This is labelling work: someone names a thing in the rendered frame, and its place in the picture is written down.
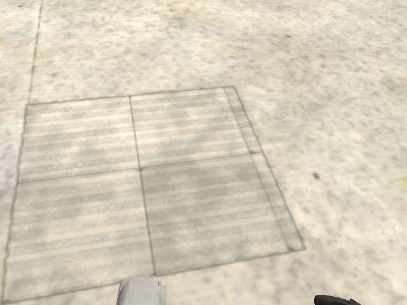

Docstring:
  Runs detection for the robot left thigh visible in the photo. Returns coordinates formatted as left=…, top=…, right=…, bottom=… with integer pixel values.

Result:
left=117, top=276, right=167, bottom=305

